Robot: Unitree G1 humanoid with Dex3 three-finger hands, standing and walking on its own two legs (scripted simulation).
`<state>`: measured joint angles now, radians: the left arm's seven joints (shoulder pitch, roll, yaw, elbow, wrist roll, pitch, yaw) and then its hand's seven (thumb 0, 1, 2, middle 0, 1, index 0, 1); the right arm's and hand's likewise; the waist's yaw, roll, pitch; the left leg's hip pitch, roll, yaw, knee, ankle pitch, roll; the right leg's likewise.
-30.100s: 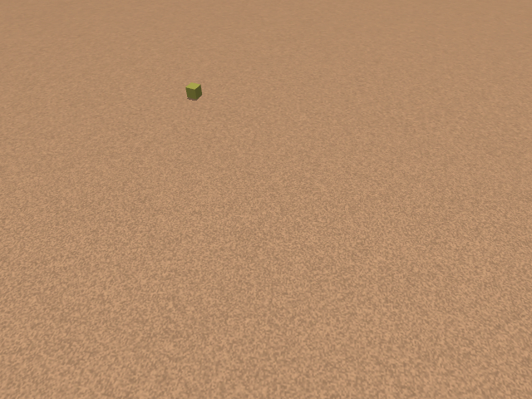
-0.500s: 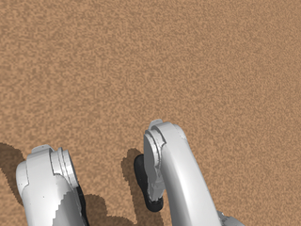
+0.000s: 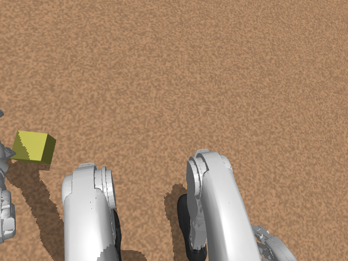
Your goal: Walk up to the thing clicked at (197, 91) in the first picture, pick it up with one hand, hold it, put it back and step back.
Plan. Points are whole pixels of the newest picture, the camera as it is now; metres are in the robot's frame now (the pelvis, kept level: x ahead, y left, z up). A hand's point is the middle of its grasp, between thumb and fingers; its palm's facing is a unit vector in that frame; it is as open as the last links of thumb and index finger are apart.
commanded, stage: withdraw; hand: left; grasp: from above
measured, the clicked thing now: (34, 148) +0.42 +0.34 -0.29
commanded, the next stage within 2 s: home in 0.06 s
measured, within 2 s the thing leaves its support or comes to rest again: neither
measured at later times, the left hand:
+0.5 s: hand out of the picture +0.39 +0.36 -0.03, palm faces -0.44 -0.19 -0.88, open 10.1 cm
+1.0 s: hand out of the picture +0.25 +0.25 +0.18, palm faces -0.14 -0.81 -0.57, open 8.0 cm
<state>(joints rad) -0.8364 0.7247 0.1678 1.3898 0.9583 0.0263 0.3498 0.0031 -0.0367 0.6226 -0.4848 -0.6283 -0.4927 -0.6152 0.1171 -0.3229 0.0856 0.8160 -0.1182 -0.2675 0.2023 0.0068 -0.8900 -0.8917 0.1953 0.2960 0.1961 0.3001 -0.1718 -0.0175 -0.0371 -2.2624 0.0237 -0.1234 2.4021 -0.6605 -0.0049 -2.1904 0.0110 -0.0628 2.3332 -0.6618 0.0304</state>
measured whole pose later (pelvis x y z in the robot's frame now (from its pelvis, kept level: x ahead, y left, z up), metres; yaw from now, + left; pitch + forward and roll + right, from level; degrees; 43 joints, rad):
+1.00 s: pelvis +0.03 +0.00 +0.25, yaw +5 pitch +24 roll -4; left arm 0.17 0.40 0.05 0.14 0.29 0.11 -0.01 0.01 0.74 0.92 -0.23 -0.37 -0.22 -0.38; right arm 0.11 -0.23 -0.02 0.57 0.04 -0.10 -0.05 0.01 -0.90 -0.90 0.20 0.30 0.20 0.30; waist -0.02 0.04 -0.19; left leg -1.42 0.03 -0.06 1.59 -0.59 0.00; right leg -1.37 -0.01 -0.05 1.54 -0.59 0.02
